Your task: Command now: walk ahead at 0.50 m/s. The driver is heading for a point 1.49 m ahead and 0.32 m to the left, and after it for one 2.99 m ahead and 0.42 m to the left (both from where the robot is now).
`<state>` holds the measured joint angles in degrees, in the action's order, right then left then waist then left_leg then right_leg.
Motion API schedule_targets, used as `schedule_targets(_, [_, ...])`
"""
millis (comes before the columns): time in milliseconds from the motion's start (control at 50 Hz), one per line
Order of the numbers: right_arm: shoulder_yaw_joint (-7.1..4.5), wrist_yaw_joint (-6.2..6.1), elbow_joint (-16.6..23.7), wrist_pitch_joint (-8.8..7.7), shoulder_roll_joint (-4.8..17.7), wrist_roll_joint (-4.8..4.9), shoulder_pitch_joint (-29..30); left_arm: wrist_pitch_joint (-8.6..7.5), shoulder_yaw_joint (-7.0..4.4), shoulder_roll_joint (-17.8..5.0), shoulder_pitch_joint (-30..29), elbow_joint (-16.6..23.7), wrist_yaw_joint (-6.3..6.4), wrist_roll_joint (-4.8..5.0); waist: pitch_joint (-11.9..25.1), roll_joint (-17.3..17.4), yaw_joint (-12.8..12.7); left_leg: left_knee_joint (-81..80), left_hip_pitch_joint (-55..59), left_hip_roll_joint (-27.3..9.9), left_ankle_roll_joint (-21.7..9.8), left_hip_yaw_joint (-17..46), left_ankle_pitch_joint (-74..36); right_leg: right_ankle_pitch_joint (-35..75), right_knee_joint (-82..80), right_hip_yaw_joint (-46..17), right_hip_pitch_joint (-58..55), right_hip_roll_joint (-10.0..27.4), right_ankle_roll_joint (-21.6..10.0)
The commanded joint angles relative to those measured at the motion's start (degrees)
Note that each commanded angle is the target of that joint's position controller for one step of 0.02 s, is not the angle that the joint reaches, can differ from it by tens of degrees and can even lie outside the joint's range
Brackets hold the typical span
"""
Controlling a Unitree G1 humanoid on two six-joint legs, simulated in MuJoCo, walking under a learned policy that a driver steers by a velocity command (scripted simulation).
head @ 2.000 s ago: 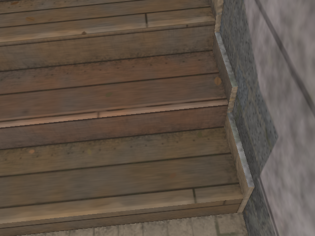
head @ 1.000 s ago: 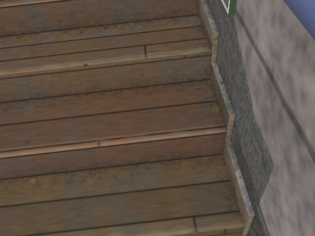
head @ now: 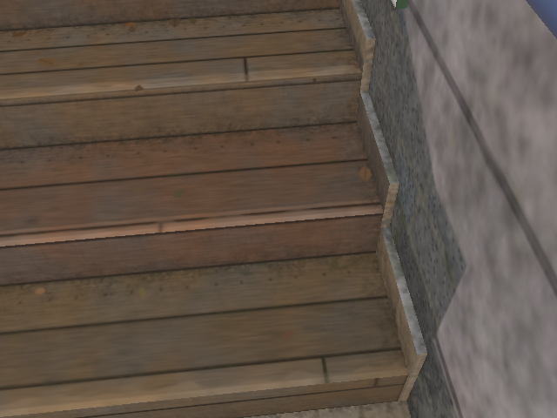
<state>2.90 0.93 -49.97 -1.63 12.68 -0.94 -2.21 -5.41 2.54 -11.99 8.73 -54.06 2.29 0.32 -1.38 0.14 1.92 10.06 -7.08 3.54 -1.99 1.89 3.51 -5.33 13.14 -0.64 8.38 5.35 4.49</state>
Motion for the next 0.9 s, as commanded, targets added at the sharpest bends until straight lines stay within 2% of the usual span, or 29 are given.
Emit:
schedule_targets(20, [-0.63, 0.04, 4.6, -0.75, 4.2, 0.23, 5.3, -0.51, -0.91, -5.5, -2.4, 3.7, -0.17, -0.57, 2.1, 0.4, 0.0, -3.1, -4.3, -7.0, -0.4, 3.0, 2.1, 4.8, -1.6, -2.8, -4.1, 4.7, -1.2])
schedule_targets(60, [-0.48, 0.81, 4.4, -1.48, 4.1, -0.75, 3.9, -0.06, -1.41, -6.9, -1.7, 3.2, -0.95, -0.62, 5.9, -2.4, 0.0, -2.4, -1.9, -8.5, -0.6, 3.0, -1.7, 7.2, 0.6, -1.1, -6.1, 4.5, -1.6])
schedule_targets(80, [-1.7, 0.2, 2.6, -1.16, 6.2, -1.08, 0.3, -0.12, -1.66, -7.3, 2.6, 1.1, -0.21, 0.14, 9.6, -4.0, -0.3, -1.3, 3.2, -8.2, -1.1, 4.4, 3.2, 2.3, 1.4, 0.3, -4.4, 3.3, -1.3])
schedule_targets(100, [-0.69, 0.64, 4.6, -1.43, 5.2, -0.64, 5.0, 0.11, -0.93, -5.5, -1.3, 3.0, -1.03, -0.75, 4.3, 0.0, -0.6, -2.6, -3.1, -8.1, -0.5, 2.7, 2.1, 5.6, 0.2, -1.1, -4.7, 4.2, -1.4])
schedule_targets(140, [-0.41, 0.98, 4.6, -1.71, 4.2, -0.5, 4.4, 0.26, -1.26, -6.3, -1.8, 3.0, -1.28, -0.69, 5.4, -0.5, -0.4, -2.5, -3.3, -8.2, -0.4, 2.7, -0.1, 7.0, 0.7, -1.0, -6.2, 4.6, -1.6])
schedule_targets(160, [-1.63, 0.23, 2.8, -1.2, 6.2, -0.67, 0.5, 0.08, -1.65, -7.4, 2.3, 0.9, -0.33, 0.07, 8.7, -2.9, -0.2, -1.7, 2.1, -8.2, -1.0, 4.6, 4.4, 2.2, 1.8, 0.5, -4.0, 3.3, -1.2])
schedule_targets(180, [-0.53, 0.54, 4.8, -1.38, 5.0, -0.39, 5.1, 0.28, -0.92, -5.7, -1.6, 2.7, -1.07, -0.76, 3.7, 1.0, -0.7, -2.9, -3.9, -8.1, -0.5, 2.7, 2.8, 5.7, 0.2, -1.0, -4.6, 4.3, -1.2])
schedule_targets(240, [-0.39, 0.88, 4.7, -1.73, 4.5, -0.41, 4.0, 0.35, -1.3, -6.5, -1.6, 2.6, -1.3, -0.59, 5.8, -0.3, -0.4, -2.2, -2.6, -8.2, -0.4, 2.6, -0.8, 7.5, 0.8, -0.7, -6.1, 4.5, -1.3])
schedule_targets(260, [-1.6, 0.15, 3.0, -1.24, 6.3, -0.64, 0.2, 0.12, -1.57, -7.3, 2.1, 0.5, -0.32, 0.1, 9.0, -2.8, -0.1, -1.6, 2.6, -8.3, -1.1, 4.5, 4.4, 2.3, 1.8, 0.6, -3.8, 3.3, -0.9])
schedule_targets(280, [-0.55, 0.5, 5.2, -1.38, 5.2, -0.42, 5.0, 0.25, -0.87, -5.7, -1.7, 2.4, -1.06, -0.68, 4.0, 0.8, -0.6, -2.8, -3.3, -8.2, -0.5, 2.8, 2.9, 5.7, 0.1, -0.8, -4.3, 4.3, -1.1])
schedule_targets(320, [-0.34, 0.83, 5.0, -1.58, 4.2, -0.38, 4.3, 0.36, -1.21, -6.4, -2.1, 2.4, -1.26, -0.69, 5.1, -0.3, -0.2, -2.5, -3.0, -8.3, -0.5, 2.7, 0.2, 7.0, 0.6, -0.8, -5.6, 4.5, -1.2])
schedule_targets(340, [-1.54, 0.16, 3.2, -1.09, 6.0, -0.65, 0.7, -0.16, -1.56, -7.0, 1.8, 0.5, -0.34, 0.2, 8.6, -3.0, 0.1, -1.8, 2.6, -8.4, -1.1, 4.6, 4.9, 2.3, 1.8, 0.7, -3.4, 3.2, -0.7])
schedule_targets(360, [-0.47, 0.49, 5.1, -1.3, 4.9, -0.53, 5.4, -0.07, -0.87, -5.3, -1.9, 2.2, -1.09, -0.51, 3.7, 0.7, -0.5, -3.0, -3.4, -8.3, -0.4, 2.7, 3.1, 5.7, 0.0, -0.8, -4.1, 4.3, -0.7])
schedule_targets(380, [-0.34, 0.75, 5.1, -1.45, 3.9, -0.51, 5.3, -0.11, -1.19, -6.0, -2.3, 2.3, -1.26, -0.6, 4.3, -0.1, -0.1, -2.9, -3.5, -8.2, -0.4, 2.7, 1.3, 6.6, 0.3, -0.9, -5.1, 4.5, -0.8])
schedule_targets(400, [-1.55, 0.13, 3.1, -1.07, 5.9, -0.7, 1.0, -0.36, -1.59, -7.0, 1.5, 0.5, -0.3, 0.15, 8.2, -2.8, 0.2, -2.1, 2.2, -8.5, -1.2, 4.7, 5.2, 2.3, 1.8, 0.7, -3.3, 3.2, -0.6])
schedule_targets(420, [-0.52, 0.49, 5.1, -1.24, 4.9, -0.48, 5.7, -0.16, -0.99, -5.5, -1.9, 2.2, -1.06, -0.54, 3.5, 1.0, -0.5, -2.9, -3.4, -8.2, -0.5, 2.7, 2.9, 5.9, 0.1, -0.7, -4.0, 4.3, -0.6])
schedule_targets(440, [-0.32, 0.73, 5.0, -1.44, 3.7, -0.42, 5.5, -0.09, -1.26, -6.2, -2.2, 2.2, -1.23, -0.64, 4.2, 0.3, -0.1, -2.9, -3.6, -8.2, -0.4, 2.5, 1.1, 6.7, 0.3, -0.9, -5.0, 4.6, -0.7])
schedule_targets(480, [-1.9, 0.24, 2.1, -1.84, 7.1, 0.38, -0.2, 0.08, -1.93, -6.9, 2.2, 0.3, -0.34, 0.31, 8.8, -1.7, 0.2, -1.0, 3.7, -7.7, -0.3, 4.4, 4.8, 1.7, 2.4, 0.7, -2.6, 2.7, -0.5])
schedule_targets(500, [-2.03, -0.08, 2.3, -1.5, 7.5, 0.29, 0.8, 0.08, -1.61, -6.0, 2.3, 0.1, -0.07, 0.09, 6.5, -0.1, 0.0, -2.0, 2.4, -8.0, -0.5, 5.0, 8.2, 0.2, 2.6, 1.2, -0.7, 2.3, -0.2])
schedule_targets(520, [-0.64, 0.41, 4.5, -1.78, 4.8, 0.26, 5.8, 0.28, -1.3, -5.1, -1.8, 2.1, -1.01, -0.64, 2.0, 1.6, -0.4, -2.8, -4.0, -7.8, 0.2, 2.8, 5.7, 4.1, 0.4, -0.7, -2.5, 3.8, -0.5])
schedule_targets(540, [-0.46, 0.75, 4.2, -2.02, 3.8, 0.31, 5.2, 0.38, -1.73, -5.9, -2.5, 2.2, -1.24, -0.71, 2.8, -0.1, 0.2, -2.4, -3.6, -7.6, 0.2, 2.6, 2.4, 5.2, 1.0, -0.8, -3.4, 4.0, -0.7])
schedule_targets(660, [-0.45, 1.01, 3.6, -2.64, 5.0, 0.09, 4.1, 0.58, -2.1, -5.7, -1.5, 2.1, -1.34, -0.29, 5.5, -0.9, -0.2, -1.4, -1.5, -7.6, 0.5, 2.4, 0.4, 5.9, 1.1, -0.4, -4.9, 4.0, -0.8])
schedule_targets(680, [-1.7, 0.2, 1.9, -1.96, 7.0, -0.01, 0.7, 0.3, -2.29, -6.3, 2.4, 0.1, -0.36, 0.34, 8.2, -2.3, 0.0, -1.0, 2.9, -7.6, -0.2, 4.5, 5.2, 1.2, 2.3, 0.9, -2.8, 2.7, -0.4])
schedule_targets(700, [-0.56, 0.55, 3.8, -2.08, 5.5, 0.08, 5.1, 0.46, -1.79, -4.8, -1.5, 2.0, -1.11, -0.43, 3.4, 0.2, -0.4, -2.1, -2.9, -7.6, 0.4, 2.6, 3.8, 4.5, 0.7, -0.4, -3.5, 3.8, -0.5])
schedule_targets(760, [-0.4, 0.98, 3.3, -2.49, 4.9, 0.14, 4.1, 0.6, -2.26, -5.5, -1.7, 2.2, -1.4, -0.4, 5.0, -0.9, -0.2, -1.6, -2.1, -7.6, 0.4, 2.4, 0.4, 6.1, 1.2, -0.3, -5.0, 3.9, -0.7])
schedule_targets(780, [-1.62, 0.19, 1.5, -1.97, 6.8, -0.03, 0.6, 0.31, -2.44, -6.2, 2.3, 0.1, -0.39, 0.29, 8.1, -2.3, 0.0, -1.0, 2.7, -7.6, -0.2, 4.3, 4.9, 1.4, 2.3, 0.9, -3.0, 2.7, -0.4])
schedule_targets(800, [-0.53, 0.58, 3.5, -2.17, 5.4, 0.04, 5.0, 0.42, -1.94, -4.7, -1.5, 2.0, -1.13, -0.42, 3.5, 0.1, -0.4, -1.9, -2.8, -7.6, 0.4, 2.5, 3.2, 4.8, 0.6, -0.4, -3.7, 3.8, -0.5])
schedule_targets(880, [-0.35, 1.02, 3.0, -2.62, 4.8, 0.13, 4.1, 0.6, -2.38, -5.3, -1.7, 2.2, -1.42, -0.4, 5.3, -0.8, -0.2, -1.5, -2.0, -7.6, 0.5, 2.3, 0.4, 6.1, 0.9, -0.4, -5.2, 4.0, -0.8])
schedule_targets(900, [-1.31, 0.18, 2.2, -1.49, 5.6, -1.09, 2.0, -0.1, -2.3, -6.2, 2.2, 0.3, -0.42, 0.37, 8.0, -3.1, -0.3, -1.7, 1.8, -8.3, -0.9, 4.4, 5.3, 1.9, 1.5, 1.1, -3.5, 3.2, -0.4])
